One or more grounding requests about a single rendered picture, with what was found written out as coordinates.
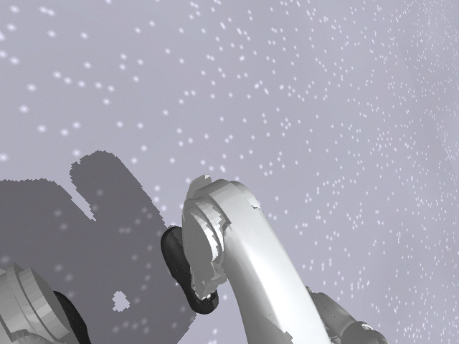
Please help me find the right robot hand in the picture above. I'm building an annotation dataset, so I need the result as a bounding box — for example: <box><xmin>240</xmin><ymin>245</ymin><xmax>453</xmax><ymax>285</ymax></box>
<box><xmin>306</xmin><ymin>286</ymin><xmax>357</xmax><ymax>344</ymax></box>

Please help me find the right robot arm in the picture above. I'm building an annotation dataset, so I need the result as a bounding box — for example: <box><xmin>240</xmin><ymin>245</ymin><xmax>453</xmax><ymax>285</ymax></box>
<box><xmin>341</xmin><ymin>321</ymin><xmax>390</xmax><ymax>344</ymax></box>

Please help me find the right robot foot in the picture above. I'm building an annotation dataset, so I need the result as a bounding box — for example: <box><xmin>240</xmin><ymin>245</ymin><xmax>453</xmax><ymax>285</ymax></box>
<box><xmin>161</xmin><ymin>226</ymin><xmax>219</xmax><ymax>315</ymax></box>

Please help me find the left robot foot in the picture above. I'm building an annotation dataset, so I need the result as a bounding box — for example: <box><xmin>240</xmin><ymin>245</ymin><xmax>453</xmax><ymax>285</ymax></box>
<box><xmin>53</xmin><ymin>291</ymin><xmax>91</xmax><ymax>344</ymax></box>

